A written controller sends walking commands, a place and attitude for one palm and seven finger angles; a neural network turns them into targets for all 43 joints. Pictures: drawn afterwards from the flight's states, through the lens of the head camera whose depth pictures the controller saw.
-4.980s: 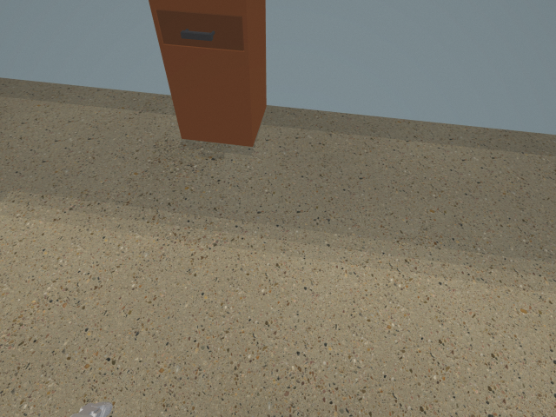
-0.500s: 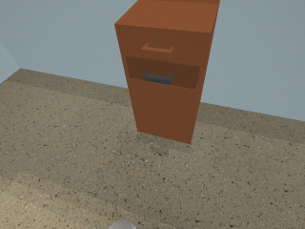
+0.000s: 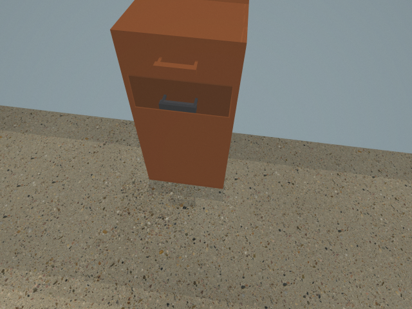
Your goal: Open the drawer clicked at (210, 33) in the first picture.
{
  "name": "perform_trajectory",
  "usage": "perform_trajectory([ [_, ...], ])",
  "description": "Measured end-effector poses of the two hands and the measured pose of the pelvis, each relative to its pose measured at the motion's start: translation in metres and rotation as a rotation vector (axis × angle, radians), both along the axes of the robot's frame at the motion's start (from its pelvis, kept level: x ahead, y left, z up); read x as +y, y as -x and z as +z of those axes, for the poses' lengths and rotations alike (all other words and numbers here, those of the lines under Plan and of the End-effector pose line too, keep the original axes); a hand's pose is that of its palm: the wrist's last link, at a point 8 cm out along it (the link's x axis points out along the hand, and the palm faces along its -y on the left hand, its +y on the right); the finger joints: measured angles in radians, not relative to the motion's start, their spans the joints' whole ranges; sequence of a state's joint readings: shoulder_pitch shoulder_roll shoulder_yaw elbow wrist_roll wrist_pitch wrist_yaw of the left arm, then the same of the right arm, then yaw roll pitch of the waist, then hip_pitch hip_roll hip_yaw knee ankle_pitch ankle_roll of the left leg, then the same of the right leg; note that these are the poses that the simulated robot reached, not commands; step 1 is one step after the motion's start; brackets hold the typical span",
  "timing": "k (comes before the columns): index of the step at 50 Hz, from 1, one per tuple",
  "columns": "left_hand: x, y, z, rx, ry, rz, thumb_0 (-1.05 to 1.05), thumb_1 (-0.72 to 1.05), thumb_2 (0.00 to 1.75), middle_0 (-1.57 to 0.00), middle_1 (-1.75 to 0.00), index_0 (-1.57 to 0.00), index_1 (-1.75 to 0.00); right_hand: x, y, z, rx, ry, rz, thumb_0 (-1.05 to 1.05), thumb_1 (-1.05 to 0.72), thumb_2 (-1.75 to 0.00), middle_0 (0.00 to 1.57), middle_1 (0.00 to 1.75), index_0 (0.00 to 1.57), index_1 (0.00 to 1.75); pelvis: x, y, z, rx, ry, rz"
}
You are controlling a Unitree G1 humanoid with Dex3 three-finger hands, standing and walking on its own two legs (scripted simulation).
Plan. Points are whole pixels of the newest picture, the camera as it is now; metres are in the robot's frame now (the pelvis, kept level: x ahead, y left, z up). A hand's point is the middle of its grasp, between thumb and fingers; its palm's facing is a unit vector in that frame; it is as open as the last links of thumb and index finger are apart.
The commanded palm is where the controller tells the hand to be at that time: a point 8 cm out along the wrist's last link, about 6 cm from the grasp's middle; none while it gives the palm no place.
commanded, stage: take the last steps up to it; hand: left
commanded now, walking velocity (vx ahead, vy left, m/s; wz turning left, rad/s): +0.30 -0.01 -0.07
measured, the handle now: (179, 102) +0.82 +0.13 -0.14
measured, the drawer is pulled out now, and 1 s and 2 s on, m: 0.00 0.00 0.00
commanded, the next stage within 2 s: come to a stop and stand still in 0.76 s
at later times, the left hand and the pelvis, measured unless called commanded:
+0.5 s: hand out of the picture +0.04 +0.17 -0.19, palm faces +0.06 -0.99 -0.15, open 7.3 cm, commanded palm none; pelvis +0.13 +0.01 -0.02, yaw -1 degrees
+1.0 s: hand (152, 222) +0.35 +0.16 -0.16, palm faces +0.00 -0.97 -0.25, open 7.2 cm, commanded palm none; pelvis +0.28 -0.02 -0.01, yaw -2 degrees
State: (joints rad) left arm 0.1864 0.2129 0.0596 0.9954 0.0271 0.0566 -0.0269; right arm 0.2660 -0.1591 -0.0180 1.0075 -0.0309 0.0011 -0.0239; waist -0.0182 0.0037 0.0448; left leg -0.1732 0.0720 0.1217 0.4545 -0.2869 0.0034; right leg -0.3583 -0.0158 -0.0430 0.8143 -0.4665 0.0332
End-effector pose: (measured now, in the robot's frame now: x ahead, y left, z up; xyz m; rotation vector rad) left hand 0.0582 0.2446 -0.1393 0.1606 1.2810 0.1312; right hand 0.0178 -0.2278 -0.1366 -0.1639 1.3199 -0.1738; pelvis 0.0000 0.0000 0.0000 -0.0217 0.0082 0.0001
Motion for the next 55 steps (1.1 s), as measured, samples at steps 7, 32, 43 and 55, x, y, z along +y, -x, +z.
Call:
perform_trajectory([
  [7, -0.031, -0.028, -0.001, -0.055, -0.015, -0.041, 0.01, 0.91, 0.90, -0.20, -0.30, -0.20, -0.30, -0.022, 0.033, -0.025, 0.107, -0.042, -0.073, 0.00, -0.91, -0.90, 0.20, 0.30, 0.20, 0.30, -0.019, -0.018, -0.012, -0.012, -0.007, -0.014],
  [32, 0.001, -0.076, -0.020, 0.198, 0.035, 0.048, 0.01, 0.92, 0.90, -0.20, -0.30, -0.20, -0.30, 0.017, -0.192, -0.009, -0.106, 0.000, -0.012, 0.00, -0.93, -0.90, 0.20, 0.30, 0.20, 0.30, 0.021, -0.166, -0.012, -0.025, -0.030, -0.036],
  [43, -0.012, -0.252, 0.004, -0.081, -0.052, -0.048, 0.01, 0.94, 0.90, -0.20, -0.30, -0.20, -0.30, 0.007, -0.191, -0.031, 0.085, -0.096, -0.089, 0.00, -0.92, -0.90, 0.20, 0.30, 0.20, 0.30, -0.006, -0.240, -0.013, -0.024, -0.064, -0.042],
  [55, -0.033, -0.292, 0.007, -0.019, -0.057, 0.000, 0.00, 0.95, 0.90, -0.20, -0.30, -0.21, -0.30, -0.014, -0.284, -0.023, 0.085, -0.070, -0.044, 0.00, -0.91, -0.90, 0.20, 0.30, 0.19, 0.30, -0.019, -0.291, -0.003, -0.005, -0.044, -0.016],
])
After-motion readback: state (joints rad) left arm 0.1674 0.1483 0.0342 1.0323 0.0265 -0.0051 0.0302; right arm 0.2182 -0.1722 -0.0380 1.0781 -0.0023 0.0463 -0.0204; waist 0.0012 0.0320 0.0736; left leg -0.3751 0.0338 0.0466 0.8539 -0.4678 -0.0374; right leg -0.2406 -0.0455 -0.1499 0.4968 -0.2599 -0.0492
